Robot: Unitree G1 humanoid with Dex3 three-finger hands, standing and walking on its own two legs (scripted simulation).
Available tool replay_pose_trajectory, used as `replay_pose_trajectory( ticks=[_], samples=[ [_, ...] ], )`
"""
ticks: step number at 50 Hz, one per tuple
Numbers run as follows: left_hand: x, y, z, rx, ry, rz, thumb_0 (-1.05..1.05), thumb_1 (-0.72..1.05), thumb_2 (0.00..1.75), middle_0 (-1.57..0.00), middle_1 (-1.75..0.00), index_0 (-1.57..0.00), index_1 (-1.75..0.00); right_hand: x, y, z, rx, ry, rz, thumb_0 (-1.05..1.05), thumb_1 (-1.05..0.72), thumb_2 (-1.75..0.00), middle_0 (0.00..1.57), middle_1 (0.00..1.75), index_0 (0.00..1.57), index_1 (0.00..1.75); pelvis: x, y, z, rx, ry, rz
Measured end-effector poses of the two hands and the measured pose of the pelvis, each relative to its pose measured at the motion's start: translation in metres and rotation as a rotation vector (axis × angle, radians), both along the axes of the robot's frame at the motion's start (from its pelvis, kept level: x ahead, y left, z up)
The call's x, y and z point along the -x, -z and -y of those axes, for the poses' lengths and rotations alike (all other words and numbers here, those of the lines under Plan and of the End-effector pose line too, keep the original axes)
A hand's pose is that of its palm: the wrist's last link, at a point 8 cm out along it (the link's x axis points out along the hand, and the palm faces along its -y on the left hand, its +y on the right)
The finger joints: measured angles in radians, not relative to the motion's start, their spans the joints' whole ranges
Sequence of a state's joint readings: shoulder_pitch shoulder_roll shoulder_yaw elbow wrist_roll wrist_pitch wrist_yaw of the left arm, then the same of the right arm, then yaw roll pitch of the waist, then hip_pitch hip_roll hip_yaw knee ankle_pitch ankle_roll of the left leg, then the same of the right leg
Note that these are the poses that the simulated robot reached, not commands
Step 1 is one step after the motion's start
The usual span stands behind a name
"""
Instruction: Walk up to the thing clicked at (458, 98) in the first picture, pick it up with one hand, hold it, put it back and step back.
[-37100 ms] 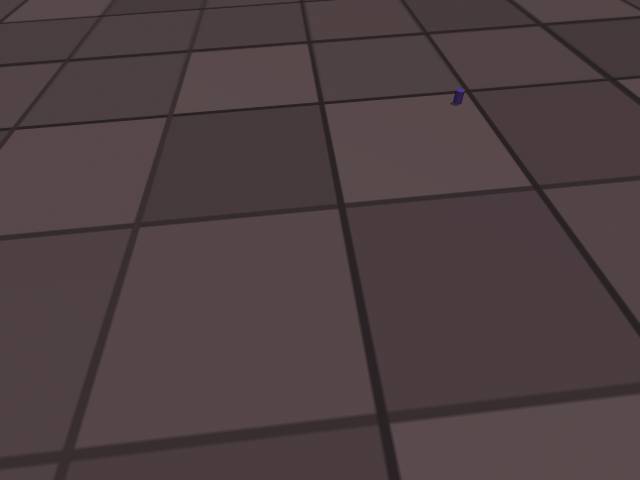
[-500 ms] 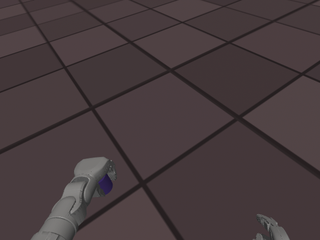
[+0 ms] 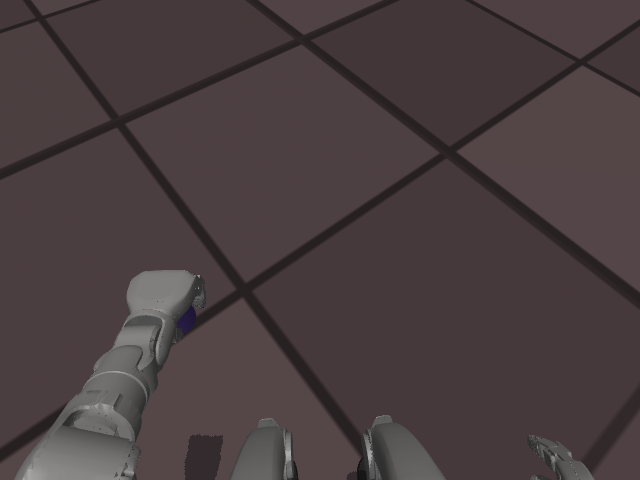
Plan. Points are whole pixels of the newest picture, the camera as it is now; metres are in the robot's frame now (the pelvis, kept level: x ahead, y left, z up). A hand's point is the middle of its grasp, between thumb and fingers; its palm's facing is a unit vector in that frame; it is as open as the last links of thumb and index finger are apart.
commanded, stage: crouch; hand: left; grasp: from above
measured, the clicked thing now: (174, 310) +0.39 +0.23 -0.12
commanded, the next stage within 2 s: lower in 1.40 s
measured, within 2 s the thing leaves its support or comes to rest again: neither
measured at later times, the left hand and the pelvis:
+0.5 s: hand (209, 332) +0.42 +0.23 -0.34, palm faces -0.47 +0.01 -0.89, open 6.9 cm; pelvis -0.03 +0.01 -0.19, yaw -3 degrees
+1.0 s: hand (218, 334) +0.45 +0.23 -0.45, palm faces -0.47 -0.02 -0.88, open 6.9 cm; pelvis -0.03 +0.00 -0.27, yaw -6 degrees
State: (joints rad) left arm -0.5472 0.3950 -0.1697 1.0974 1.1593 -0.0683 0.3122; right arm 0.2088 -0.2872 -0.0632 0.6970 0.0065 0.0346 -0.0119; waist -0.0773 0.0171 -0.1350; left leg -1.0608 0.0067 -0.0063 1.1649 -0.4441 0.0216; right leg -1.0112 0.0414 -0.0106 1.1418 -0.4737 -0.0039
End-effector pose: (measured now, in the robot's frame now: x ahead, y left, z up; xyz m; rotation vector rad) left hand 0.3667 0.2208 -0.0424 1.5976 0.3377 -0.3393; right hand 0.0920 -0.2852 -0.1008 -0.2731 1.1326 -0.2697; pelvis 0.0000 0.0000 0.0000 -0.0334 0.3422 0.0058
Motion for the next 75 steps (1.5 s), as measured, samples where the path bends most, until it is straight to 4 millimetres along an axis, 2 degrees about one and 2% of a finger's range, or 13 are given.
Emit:
replay_pose_trajectory(
  ticks=[4, 9, 15, 22, 27, 32, 37, 42, 51, 63, 75],
  samples=[
    [-0.017, 0.041, -0.001, -0.008, -0.016, 0.012, 0.00, 0.35, 0.30, -0.75, -0.62, -0.94, -0.51, 0.034, 0.040, 0.001, 0.019, 0.035, -0.075, 0.00, -0.91, -0.90, 0.20, 0.30, 0.20, 0.30, 0.010, 0.038, -0.003, 0.008, 0.005, -0.082],
    [-0.032, 0.090, -0.001, -0.006, -0.048, 0.014, -0.01, 0.36, 0.30, -0.73, -0.63, -0.93, -0.53, 0.073, 0.089, -0.008, 0.012, 0.077, -0.158, 0.00, -0.90, -0.90, 0.20, 0.30, 0.20, 0.30, 0.020, 0.081, -0.006, 0.015, 0.011, -0.158],
    [-0.043, 0.148, 0.001, 0.004, -0.054, -0.028, -0.01, 0.36, 0.31, -0.72, -0.64, -0.92, -0.54, 0.102, 0.138, -0.023, -0.015, 0.097, -0.221, 0.00, -0.90, -0.90, 0.21, 0.30, 0.20, 0.30, 0.030, 0.127, -0.009, 0.025, 0.013, -0.224],
    [-0.053, 0.212, -0.002, 0.026, -0.037, -0.055, -0.01, 0.36, 0.32, -0.72, -0.64, -0.91, -0.55, 0.105, 0.185, -0.030, -0.025, 0.072, -0.247, 0.00, -0.90, -0.90, 0.21, 0.30, 0.20, 0.30, 0.034, 0.174, -0.009, 0.038, 0.017, -0.285],
    [-0.061, 0.252, -0.008, 0.034, -0.034, -0.053, -0.01, 0.35, 0.33, -0.71, -0.63, -0.91, -0.55, 0.094, 0.209, -0.027, -0.020, 0.024, -0.257, 0.00, -0.90, -0.90, 0.21, 0.30, 0.20, 0.30, 0.032, 0.201, -0.007, 0.048, 0.016, -0.325],
    [-0.067, 0.283, -0.013, 0.041, -0.047, -0.052, -0.01, 0.34, 0.35, -0.72, -0.63, -0.91, -0.55, 0.081, 0.225, -0.020, -0.013, -0.025, -0.265, 0.00, -0.90, -0.90, 0.21, 0.30, 0.20, 0.30, 0.030, 0.220, -0.005, 0.056, 0.019, -0.345],
    [-0.072, 0.306, -0.015, 0.047, -0.058, -0.059, -0.01, 0.34, 0.36, -0.72, -0.63, -0.92, -0.55, 0.072, 0.237, -0.014, -0.009, -0.053, -0.271, 0.00, -0.91, -0.90, 0.21, 0.30, 0.20, 0.30, 0.028, 0.234, -0.003, 0.061, 0.026, -0.353],
    [-0.078, 0.324, -0.014, 0.049, -0.058, -0.065, -0.01, 0.34, 0.35, -0.73, -0.62, -0.92, -0.54, 0.073, 0.249, -0.011, -0.011, -0.061, -0.287, 0.00, -0.91, -0.90, 0.21, 0.30, 0.20, 0.30, 0.027, 0.247, -0.001, 0.063, 0.036, -0.355],
    [-0.090, 0.351, -0.013, 0.053, -0.057, -0.058, -0.01, 0.34, 0.34, -0.73, -0.62, -0.92, -0.54, 0.091, 0.270, -0.012, -0.029, -0.046, -0.333, 0.00, -0.91, -0.90, 0.21, 0.30, 0.20, 0.30, 0.029, 0.272, -0.001, 0.067, 0.055, -0.346],
    [-0.092, 0.380, -0.015, 0.050, -0.059, -0.063, -0.02, 0.34, 0.35, -0.73, -0.62, -0.92, -0.54, 0.119, 0.293, -0.021, -0.053, -0.036, -0.383, 0.00, -0.92, -0.90, 0.21, 0.30, 0.20, 0.30, 0.036, 0.300, -0.001, 0.076, 0.071, -0.316],
    [-0.100, 0.397, -0.016, 0.038, -0.058, -0.056, -0.02, 0.34, 0.35, -0.74, -0.61, -0.93, -0.54, 0.127, 0.306, -0.018, -0.032, -0.048, -0.397, 0.00, -0.92, -0.90, 0.21, 0.30, 0.20, 0.30, 0.039, 0.319, 0.000, 0.084, 0.081, -0.298]
  ],
)
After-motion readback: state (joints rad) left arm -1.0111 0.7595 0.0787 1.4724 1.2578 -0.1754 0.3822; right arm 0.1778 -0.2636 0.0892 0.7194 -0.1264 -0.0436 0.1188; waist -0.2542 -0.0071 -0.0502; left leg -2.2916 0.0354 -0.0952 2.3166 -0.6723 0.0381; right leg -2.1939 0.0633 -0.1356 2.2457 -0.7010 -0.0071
